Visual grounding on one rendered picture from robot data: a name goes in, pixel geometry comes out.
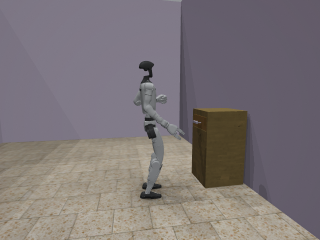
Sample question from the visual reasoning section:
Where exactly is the cabinet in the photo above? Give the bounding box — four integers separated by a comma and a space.
191, 108, 248, 188

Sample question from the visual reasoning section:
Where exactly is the left robot upper arm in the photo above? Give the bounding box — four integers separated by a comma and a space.
133, 90, 141, 106

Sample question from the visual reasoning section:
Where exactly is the right robot hand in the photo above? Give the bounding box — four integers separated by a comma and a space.
166, 124, 185, 140

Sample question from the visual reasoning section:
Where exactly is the robot left thigh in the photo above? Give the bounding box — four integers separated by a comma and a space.
151, 126, 157, 159

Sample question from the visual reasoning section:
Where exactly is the drawer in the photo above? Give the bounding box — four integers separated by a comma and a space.
193, 114, 207, 131

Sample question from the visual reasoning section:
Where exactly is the right robot upper arm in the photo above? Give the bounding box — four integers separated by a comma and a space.
143, 83, 154, 113

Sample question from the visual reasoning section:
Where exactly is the robot right shin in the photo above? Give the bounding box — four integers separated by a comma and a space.
145, 161, 163, 194

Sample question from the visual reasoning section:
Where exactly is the left robot hand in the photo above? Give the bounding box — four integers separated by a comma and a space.
156, 94, 167, 104

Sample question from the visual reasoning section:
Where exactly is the right robot forearm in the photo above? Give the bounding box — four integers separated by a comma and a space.
145, 105, 169, 129

